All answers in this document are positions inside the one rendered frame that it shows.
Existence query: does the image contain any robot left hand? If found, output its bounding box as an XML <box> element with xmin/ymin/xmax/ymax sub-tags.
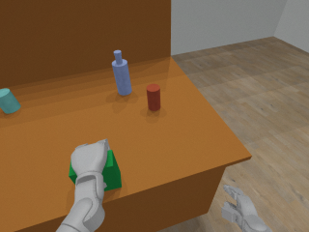
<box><xmin>70</xmin><ymin>138</ymin><xmax>110</xmax><ymax>189</ymax></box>

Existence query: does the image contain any table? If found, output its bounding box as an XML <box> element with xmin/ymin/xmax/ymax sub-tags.
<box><xmin>0</xmin><ymin>0</ymin><xmax>252</xmax><ymax>232</ymax></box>

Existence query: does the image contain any right robot forearm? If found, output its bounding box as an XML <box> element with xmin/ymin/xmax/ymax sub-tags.
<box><xmin>241</xmin><ymin>215</ymin><xmax>272</xmax><ymax>232</ymax></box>

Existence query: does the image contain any left robot forearm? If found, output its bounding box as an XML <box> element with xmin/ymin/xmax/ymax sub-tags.
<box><xmin>56</xmin><ymin>171</ymin><xmax>105</xmax><ymax>232</ymax></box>

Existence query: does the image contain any robot right hand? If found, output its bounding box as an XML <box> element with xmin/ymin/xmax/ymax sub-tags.
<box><xmin>221</xmin><ymin>185</ymin><xmax>258</xmax><ymax>230</ymax></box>

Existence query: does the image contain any sponge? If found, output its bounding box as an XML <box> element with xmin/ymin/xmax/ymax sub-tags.
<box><xmin>69</xmin><ymin>150</ymin><xmax>122</xmax><ymax>191</ymax></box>

